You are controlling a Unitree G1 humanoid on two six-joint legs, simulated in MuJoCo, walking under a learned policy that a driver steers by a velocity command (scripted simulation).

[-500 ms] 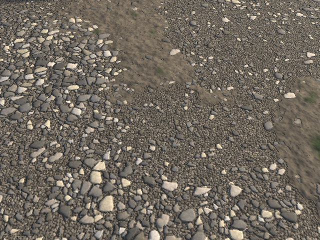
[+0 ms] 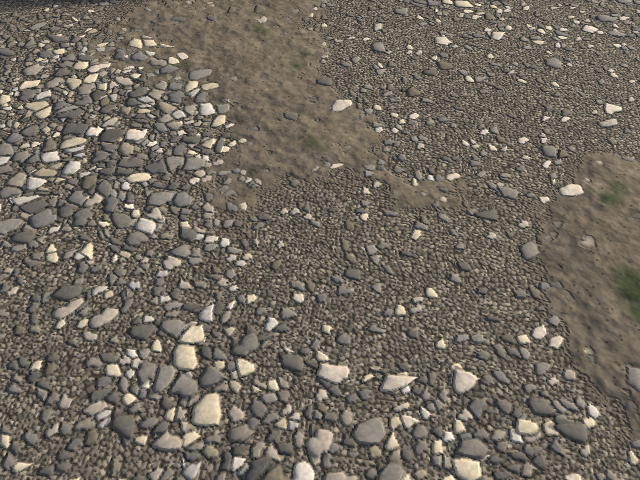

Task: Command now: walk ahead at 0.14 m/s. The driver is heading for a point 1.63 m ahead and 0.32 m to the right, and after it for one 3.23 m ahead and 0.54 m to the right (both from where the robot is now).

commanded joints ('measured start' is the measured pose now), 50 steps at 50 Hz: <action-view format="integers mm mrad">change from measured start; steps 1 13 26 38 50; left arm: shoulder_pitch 30 240 324 147 -234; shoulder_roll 92 126 155 126 80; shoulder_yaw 14 23 21 36 27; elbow -28 -38 -64 -184 -324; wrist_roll -6 -4 -11 -24 -10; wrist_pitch -12 -139 -97 -131 -110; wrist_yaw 4 -66 -26 -34 -56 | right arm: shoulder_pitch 61 -59 -431 -146 76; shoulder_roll -154 -108 -80 -111 -194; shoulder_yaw -35 -37 -23 -52 -61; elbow -21 -114 -250 -131 -40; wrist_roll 12 45 31 -12 12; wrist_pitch -2 -99 -96 -114 -101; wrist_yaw -10 26 77 78 31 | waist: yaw -16 36 63 -3 -77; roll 77 -100 -101 46 37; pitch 87 114 140 -62 50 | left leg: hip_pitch -125 -677 -449 43 43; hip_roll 65 84 66 253 194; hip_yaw -109 -52 82 -252 -26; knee -197 672 64 -330 -418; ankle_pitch -460 -55 320 189 291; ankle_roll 84 78 30 230 202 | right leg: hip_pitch -100 290 221 -346 -398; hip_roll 77 -296 -201 -111 -74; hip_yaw -95 464 34 43 -57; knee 31 -372 -430 730 98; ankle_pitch -292 -216 341 0 407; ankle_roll -44 -260 -211 -99 -42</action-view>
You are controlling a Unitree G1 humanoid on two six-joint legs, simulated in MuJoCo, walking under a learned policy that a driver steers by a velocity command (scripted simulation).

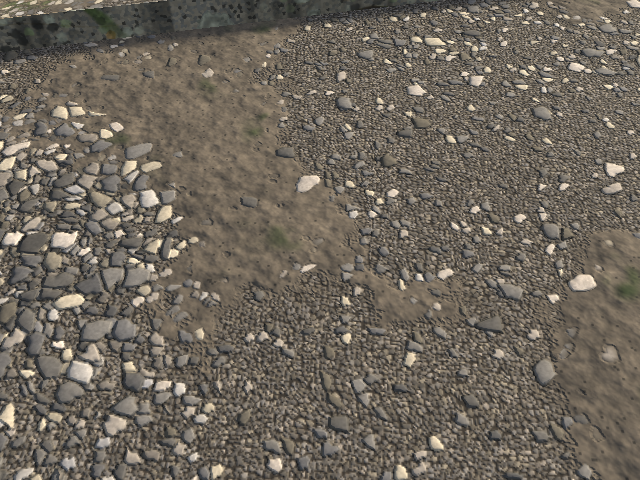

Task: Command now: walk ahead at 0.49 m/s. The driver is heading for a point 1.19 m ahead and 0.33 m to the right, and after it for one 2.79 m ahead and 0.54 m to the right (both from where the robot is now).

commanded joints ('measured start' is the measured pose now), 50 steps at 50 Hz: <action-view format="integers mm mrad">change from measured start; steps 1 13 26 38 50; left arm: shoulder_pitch -113 191 266 417 151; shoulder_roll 31 126 136 -26 42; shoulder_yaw -5 30 30 -16 43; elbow -78 -23 55 61 -19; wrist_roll -7 7 2 -2 -16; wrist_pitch -13 -21 -17 4 47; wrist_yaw -16 -31 -3 4 3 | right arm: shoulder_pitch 24 -59 -343 68 -153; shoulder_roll -166 -160 -62 -296 -131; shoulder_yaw -30 -16 -17 -92 -53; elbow -34 -91 -175 -103 -95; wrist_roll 11 41 3 -12 -27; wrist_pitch -5 -34 12 -10 -28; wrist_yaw -10 -1 0 17 -15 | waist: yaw -4 143 119 -21 72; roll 73 -43 -18 350 91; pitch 81 -143 50 -394 36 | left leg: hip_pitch -78 -710 -629 427 -109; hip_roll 272 159 196 513 339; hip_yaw -123 -143 -67 -720 -15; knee -84 1111 464 170 -75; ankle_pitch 179 -208 293 -68 232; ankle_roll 140 -2 -63 234 106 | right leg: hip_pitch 57 823 567 69 -25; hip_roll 39 -183 -45 198 -8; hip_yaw -38 401 24 10 81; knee -114 -426 -606 483 275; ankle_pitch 71 -201 -37 -637 -99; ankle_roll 2 -247 -194 -28 -21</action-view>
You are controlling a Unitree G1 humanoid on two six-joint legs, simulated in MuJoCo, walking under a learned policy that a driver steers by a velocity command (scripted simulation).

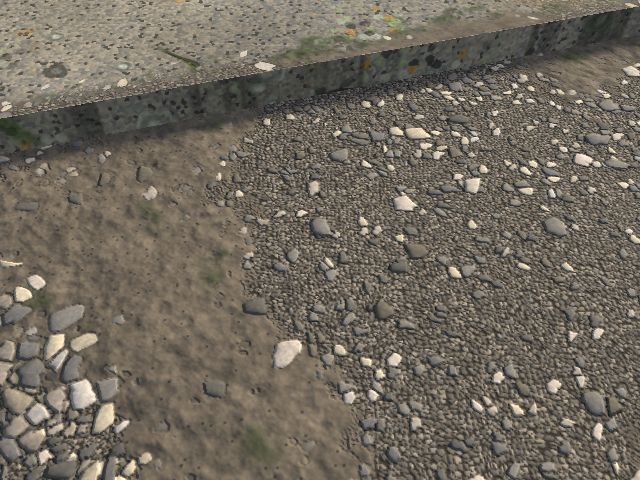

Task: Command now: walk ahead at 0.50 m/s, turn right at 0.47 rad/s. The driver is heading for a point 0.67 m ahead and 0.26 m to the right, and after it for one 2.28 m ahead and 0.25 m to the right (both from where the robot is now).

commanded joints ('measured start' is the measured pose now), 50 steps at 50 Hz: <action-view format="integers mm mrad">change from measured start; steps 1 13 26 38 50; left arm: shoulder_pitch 4 -30 66 128 10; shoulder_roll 21 98 151 132 45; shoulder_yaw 5 32 32 28 -19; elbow -56 -174 -180 -167 -264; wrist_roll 6 0 17 11 36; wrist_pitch -4 3 -40 -5 -33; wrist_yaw -12 -74 -7 13 -7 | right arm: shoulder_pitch -62 -12 -205 -240 -52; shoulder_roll -140 -242 -120 -182 -169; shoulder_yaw -26 -56 -22 -35 -23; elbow -62 -69 -222 -272 -197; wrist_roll -2 39 2 25 30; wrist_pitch -12 62 10 -39 -4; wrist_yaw -18 -39 -17 18 16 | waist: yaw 32 116 40 23 32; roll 99 147 23 -93 138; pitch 32 -59 -27 -56 -14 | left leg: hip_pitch -12 207 -532 -225 -75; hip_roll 281 320 136 28 247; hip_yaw -107 74 -229 -226 -439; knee -169 286 612 144 -119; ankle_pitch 239 965 53 137 126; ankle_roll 111 41 -118 -33 192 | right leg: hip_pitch -42 273 462 556 21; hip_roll -25 156 -15 0 15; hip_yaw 22 -224 188 320 -20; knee -119 -407 -826 -567 -103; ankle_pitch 150 -43 271 191 -121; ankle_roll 10 -118 -249 -134 26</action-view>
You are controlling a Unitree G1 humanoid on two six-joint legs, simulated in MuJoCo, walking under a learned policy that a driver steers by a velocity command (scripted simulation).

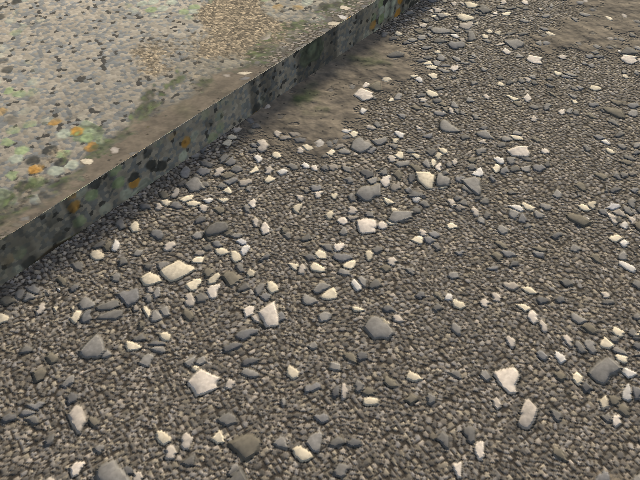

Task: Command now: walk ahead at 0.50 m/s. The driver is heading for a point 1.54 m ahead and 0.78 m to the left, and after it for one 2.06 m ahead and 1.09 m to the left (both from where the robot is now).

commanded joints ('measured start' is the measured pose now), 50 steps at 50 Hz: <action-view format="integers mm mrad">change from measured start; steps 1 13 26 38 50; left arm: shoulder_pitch -40 174 5 175 -152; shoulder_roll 20 247 119 20 65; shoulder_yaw -5 68 42 -1 -1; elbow -87 -63 21 -14 -68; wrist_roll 14 30 16 34 26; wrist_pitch -28 -47 -62 -40 -51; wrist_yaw -4 0 -1 1 -5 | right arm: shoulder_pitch -49 114 -118 104 -5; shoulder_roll -162 -30 -56 -387 -196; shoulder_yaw -33 14 -4 -110 -50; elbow -65 -90 -185 -199 -218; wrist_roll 17 13 22 31 17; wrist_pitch -11 12 62 75 38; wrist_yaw -7 -27 8 5 -33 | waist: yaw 27 146 63 11 18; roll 121 -164 -22 343 96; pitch -11 -291 23 -307 -23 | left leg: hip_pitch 42 -410 -470 604 -25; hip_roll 241 17 164 331 145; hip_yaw -259 -76 -87 -701 -282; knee -210 586 492 63 -140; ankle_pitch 139 -264 146 -154 199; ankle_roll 200 -17 -54 361 213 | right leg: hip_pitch -54 902 460 -135 -40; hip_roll -39 -328 -199 62 -11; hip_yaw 1 424 -92 -160 5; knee -201 -650 -914 263 -288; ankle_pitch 112 136 378 -265 318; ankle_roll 19 -177 -153 69 91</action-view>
